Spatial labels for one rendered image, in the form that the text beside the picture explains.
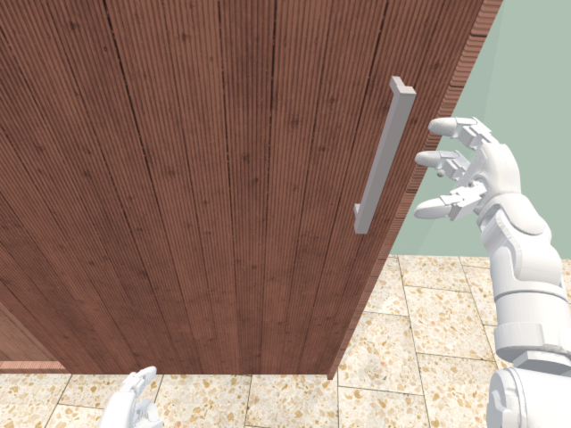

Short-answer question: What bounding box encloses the right robot hand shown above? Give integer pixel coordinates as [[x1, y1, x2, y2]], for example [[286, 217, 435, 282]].
[[414, 117, 521, 221]]

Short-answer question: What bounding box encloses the robot right upper arm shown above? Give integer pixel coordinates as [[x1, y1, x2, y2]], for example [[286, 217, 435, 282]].
[[486, 367, 571, 428]]

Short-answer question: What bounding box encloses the wardrobe door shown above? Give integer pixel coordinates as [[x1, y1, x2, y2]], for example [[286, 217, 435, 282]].
[[0, 302, 58, 361], [0, 0, 484, 375]]

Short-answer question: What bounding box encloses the robot right forearm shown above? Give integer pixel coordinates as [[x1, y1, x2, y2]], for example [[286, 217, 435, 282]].
[[476, 193, 571, 377]]

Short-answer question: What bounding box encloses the left robot hand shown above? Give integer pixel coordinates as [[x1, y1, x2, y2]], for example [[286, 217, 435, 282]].
[[97, 366, 163, 428]]

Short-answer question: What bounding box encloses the handle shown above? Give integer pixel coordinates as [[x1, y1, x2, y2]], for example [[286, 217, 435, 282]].
[[353, 76, 416, 234]]

